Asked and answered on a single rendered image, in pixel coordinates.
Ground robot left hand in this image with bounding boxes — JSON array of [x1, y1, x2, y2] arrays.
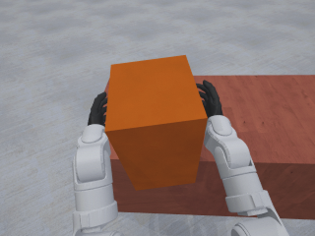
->
[[88, 91, 108, 127]]

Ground robot right upper arm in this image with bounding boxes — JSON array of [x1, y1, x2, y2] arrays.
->
[[230, 216, 288, 236]]

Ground carton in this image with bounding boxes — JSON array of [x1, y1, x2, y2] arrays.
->
[[104, 55, 208, 191]]

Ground robot left forearm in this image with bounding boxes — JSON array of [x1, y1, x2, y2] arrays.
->
[[72, 124, 118, 236]]

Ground pedestal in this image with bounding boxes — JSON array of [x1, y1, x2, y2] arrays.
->
[[103, 75, 315, 220]]

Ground robot right hand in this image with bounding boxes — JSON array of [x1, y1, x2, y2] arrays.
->
[[196, 80, 223, 118]]

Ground robot right forearm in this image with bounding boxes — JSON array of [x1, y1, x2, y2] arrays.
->
[[204, 115, 289, 236]]

